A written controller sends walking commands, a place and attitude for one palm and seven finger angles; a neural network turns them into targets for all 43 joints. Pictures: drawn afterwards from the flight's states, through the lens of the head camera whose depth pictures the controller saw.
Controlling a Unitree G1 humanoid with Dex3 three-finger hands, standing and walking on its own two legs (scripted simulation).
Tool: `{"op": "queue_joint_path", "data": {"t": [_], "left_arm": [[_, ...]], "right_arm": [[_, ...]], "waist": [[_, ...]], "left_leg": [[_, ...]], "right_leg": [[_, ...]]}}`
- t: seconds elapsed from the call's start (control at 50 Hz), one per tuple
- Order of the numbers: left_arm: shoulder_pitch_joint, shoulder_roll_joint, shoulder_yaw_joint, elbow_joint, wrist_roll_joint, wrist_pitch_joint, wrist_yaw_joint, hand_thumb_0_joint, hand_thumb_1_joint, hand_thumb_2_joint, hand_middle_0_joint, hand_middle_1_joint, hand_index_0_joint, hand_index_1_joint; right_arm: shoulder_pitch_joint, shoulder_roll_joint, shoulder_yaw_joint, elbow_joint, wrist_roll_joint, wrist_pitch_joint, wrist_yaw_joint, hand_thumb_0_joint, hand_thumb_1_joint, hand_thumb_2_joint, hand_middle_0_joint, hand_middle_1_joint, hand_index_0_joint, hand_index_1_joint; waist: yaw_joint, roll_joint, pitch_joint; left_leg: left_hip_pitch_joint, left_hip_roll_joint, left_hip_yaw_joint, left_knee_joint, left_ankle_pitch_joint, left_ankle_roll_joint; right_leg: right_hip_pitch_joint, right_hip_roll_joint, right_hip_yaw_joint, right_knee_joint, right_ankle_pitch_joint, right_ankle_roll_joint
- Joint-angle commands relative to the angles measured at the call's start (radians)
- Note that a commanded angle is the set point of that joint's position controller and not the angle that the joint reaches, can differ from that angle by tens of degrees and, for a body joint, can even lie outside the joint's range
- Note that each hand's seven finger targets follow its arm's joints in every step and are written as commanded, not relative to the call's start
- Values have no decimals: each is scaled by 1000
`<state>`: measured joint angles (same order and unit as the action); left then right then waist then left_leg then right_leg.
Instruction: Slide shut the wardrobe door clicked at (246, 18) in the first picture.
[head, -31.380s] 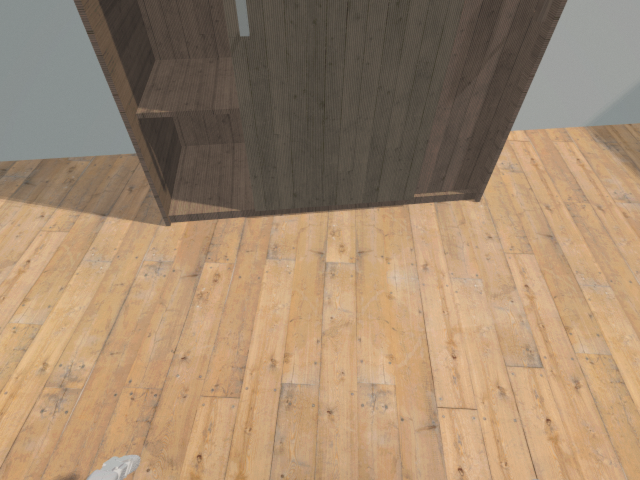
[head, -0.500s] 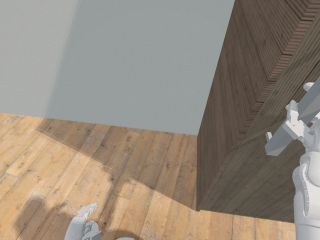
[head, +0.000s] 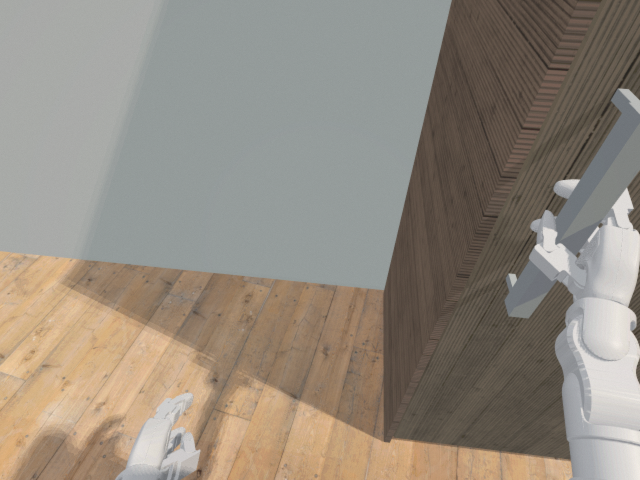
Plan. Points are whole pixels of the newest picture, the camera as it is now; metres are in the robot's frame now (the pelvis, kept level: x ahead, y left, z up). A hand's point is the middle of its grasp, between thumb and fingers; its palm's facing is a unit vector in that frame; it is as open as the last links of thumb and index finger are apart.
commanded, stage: stop walking and hold the door there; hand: right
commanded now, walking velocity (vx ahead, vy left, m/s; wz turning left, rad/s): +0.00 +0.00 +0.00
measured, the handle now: (561, 221) +0.37 -0.26 +0.17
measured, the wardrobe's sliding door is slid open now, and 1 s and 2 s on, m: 0.00 0.00 0.00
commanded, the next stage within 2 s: loosen the grip on the handle in 0.62 s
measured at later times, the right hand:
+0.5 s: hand (544, 245) +0.34 -0.24 +0.17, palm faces +0.53 +0.83 -0.20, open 6.5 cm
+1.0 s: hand (543, 252) +0.34 -0.24 +0.15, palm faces +0.55 +0.81 -0.21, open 9.7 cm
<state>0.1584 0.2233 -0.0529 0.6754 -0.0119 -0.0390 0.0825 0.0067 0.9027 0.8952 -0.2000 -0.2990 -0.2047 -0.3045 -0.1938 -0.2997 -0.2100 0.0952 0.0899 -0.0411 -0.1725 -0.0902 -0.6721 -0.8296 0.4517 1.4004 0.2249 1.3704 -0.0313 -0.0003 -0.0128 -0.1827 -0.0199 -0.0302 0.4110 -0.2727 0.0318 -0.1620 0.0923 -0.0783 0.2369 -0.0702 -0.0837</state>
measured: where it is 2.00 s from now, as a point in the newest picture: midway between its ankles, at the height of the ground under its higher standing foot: outside the picture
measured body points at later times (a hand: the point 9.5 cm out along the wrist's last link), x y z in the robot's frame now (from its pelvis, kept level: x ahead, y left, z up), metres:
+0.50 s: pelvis +0.05 +0.04 +0.00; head +0.04 +0.07 +0.44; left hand +0.23 +0.28 -0.10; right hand +0.31 -0.28 +0.18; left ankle +0.01 +0.12 -0.75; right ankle +0.04 -0.05 -0.75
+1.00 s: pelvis +0.00 +0.05 -0.01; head +0.01 +0.06 +0.44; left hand +0.18 +0.26 -0.11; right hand +0.30 -0.28 +0.17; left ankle +0.01 +0.12 -0.75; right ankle +0.04 -0.05 -0.75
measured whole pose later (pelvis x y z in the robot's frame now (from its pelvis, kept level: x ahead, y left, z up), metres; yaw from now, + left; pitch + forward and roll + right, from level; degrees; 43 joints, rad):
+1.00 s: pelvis +0.00 +0.05 -0.01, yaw -3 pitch -1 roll +0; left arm 0.17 0.21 -0.06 0.72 0.03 -0.13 0.07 0.01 0.90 0.90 -0.20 -0.30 -0.21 -0.30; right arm -0.30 -0.33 -0.33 0.23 -0.01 0.02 -0.17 -0.04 -0.04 -0.51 0.45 1.40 0.42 1.40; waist -0.03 -0.02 0.01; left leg -0.24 -0.06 0.05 0.51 -0.27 0.07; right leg -0.29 0.04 -0.02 0.49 -0.19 -0.04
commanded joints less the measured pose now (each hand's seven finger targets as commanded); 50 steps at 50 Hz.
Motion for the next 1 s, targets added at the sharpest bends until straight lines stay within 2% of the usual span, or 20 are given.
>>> {"op": "queue_joint_path", "data": {"t": [0.0,0.04,0.08,0.2,0.26,0.34,0.38,0.6,0.68,0.7,0.72,0.74,0.76,0.78,0.8,0.82,0.86,0.9,0.94,0.98], "left_arm": [[-108,117,39,-141,2,-45,11,0,900,900,-200,-300,-200,-300],[-112,118,38,-138,0,-46,11,0,900,900,-200,-300,-200,-300],[-113,118,41,-140,-4,-40,12,0,900,900,-200,-300,-200,-300],[-81,131,54,-139,-13,-47,8,0,900,900,-200,-300,-200,-300],[-72,129,55,-147,-19,-45,8,0,900,900,-200,-300,-200,-300],[-65,136,60,-148,-24,-33,10,0,900,900,-200,-300,-200,-300],[-67,130,59,-157,-27,-29,10,0,900,900,-200,-300,-200,-300],[-82,137,60,-173,-28,-11,13,0,900,900,-200,-300,-200,-300],[-75,140,60,-171,-28,-10,14,0,900,900,-200,-300,-200,-300],[46,101,-62,-279,-88,-56,7,0,900,900,-200,-300,-200,-300],[-11,84,74,-99,94,-89,-32,0,900,900,-200,-300,-200,-300],[-46,113,82,-109,16,-105,-40,0,900,900,-200,-300,-200,-300],[-10,128,92,-95,6,-104,-30,0,900,900,-200,-300,-200,-300],[-44,124,83,-120,11,-114,-19,0,900,900,-200,-300,-200,-300],[-45,123,79,-94,17,-121,-11,0,900,900,-200,-300,-200,-300],[-67,134,65,-99,22,-126,-10,0,900,900,-200,-300,-200,-300],[-96,122,44,-98,34,-135,-6,0,900,900,-200,-300,-200,-300],[-101,128,42,-104,48,-145,3,0,900,900,-200,-300,-200,-300],[-106,118,46,-103,52,-155,6,0,900,900,-200,-300,-200,-300],[-108,115,53,-82,51,-165,10,0,900,900,-200,-300,-200,-300]], "right_arm": [[-261,-93,97,-234,-44,-95,47,0,-900,-900,450,1400,450,1400],[-252,-116,68,-216,-48,-106,43,0,-900,-900,450,1400,450,1400],[-226,-116,59,-188,-50,-109,40,0,-900,-900,450,1400,450,1400],[-167,-127,38,-218,-43,-129,46,0,-900,-900,450,1400,450,1400],[-130,-140,21,-255,-40,-130,46,0,-900,-900,450,1400,450,1400],[-60,-195,-51,-238,-34,-119,39,0,-900,-900,450,1400,450,1400],[-45,-167,-28,-260,-31,-118,44,0,-900,-900,450,1400,450,1400],[-14,-160,-18,-277,-29,-110,42,0,-900,-900,450,1400,450,1400],[-21,-199,-58,-265,-30,-110,34,0,-900,-900,450,1400,450,1400],[-965,-937,-497,-498,-92,-206,5,0,-900,-900,450,1400,450,1400],[-782,-447,-304,68,-225,-37,72,0,-779,-842,450,1400,450,1400],[-592,-265,-222,-54,-52,-25,62,0,-658,-783,450,1400,450,1400],[-393,-231,-247,-93,-7,-18,68,0,-538,-725,450,1400,450,1400],[-374,-125,-176,-205,43,-17,100,0,-417,-667,450,1400,450,1400],[-367,-195,-238,-150,50,-5,96,0,-296,-608,450,1400,450,1400],[-436,-231,-223,-187,32,0,85,0,-175,-550,450,1400,450,1400],[-486,-248,-160,-130,-67,11,41,0,67,-433,450,1400,450,1400],[-522,-308,-175,-132,-135,3,-5,0,308,-317,450,1400,450,1400],[-560,-271,-145,-147,-135,-38,-28,0,550,-200,423,1367,423,1367],[-550,-258,-166,-131,-85,-91,-26,0,550,-200,397,1333,397,1333]], "waist": [[44,-104,-195],[40,-127,-170],[38,-86,-140],[46,-23,-206],[45,-56,-234],[43,-23,-240],[45,-4,-242],[46,-32,-201],[41,-24,-205],[56,-5,164],[4,-26,-153],[49,88,-177],[1,6,-321],[-29,-128,-375],[-15,-202,-379],[-24,-241,-349],[5,-180,-186],[12,-79,-162],[8,13,-191],[-5,43,-197]], "left_leg": [[-48,47,-29,-57,39,8],[-57,50,-31,-51,29,3],[-51,60,-43,-81,22,1],[-32,99,-79,-103,224,11],[-11,100,-73,-76,331,6],[43,121,-81,-53,509,2],[51,120,-77,-44,543,-4],[20,111,-69,-65,438,-21],[39,108,-64,-69,417,-15],[-151,58,-74,-100,-33,-52],[-7,26,8,43,402,20],[-64,-17,74,51,352,4],[-48,-34,64,60,274,-9],[-41,-33,57,37,224,1],[-52,-32,51,24,194,9],[-51,-20,45,15,155,13],[-95,-9,37,-13,34,1],[-108,-3,29,-25,-56,-8],[-123,2,18,-32,-141,-18],[-121,3,9,-43,-201,-24]], "right_leg": [[144,-269,214,-48,-176,118],[104,-267,224,-62,-218,126],[50,-258,214,-49,-275,100],[119,-219,168,123,80,79],[147,-221,157,157,206,72],[115,-209,137,202,279,64],[116,-204,132,206,285,61],[112,-203,138,187,230,46],[99,-205,145,173,223,50],[-209,-199,146,159,-102,39],[54,-128,114,143,299,47],[132,-142,126,184,434,88],[234,-149,111,199,452,99],[287,-126,104,204,364,96],[267,-111,96,204,241,93],[193,-94,95,202,75,89],[37,-78,102,175,-135,66],[-17,-79,115,161,-226,53],[-17,-88,124,170,-280,45],[-14,-92,118,193,-308,48]]}}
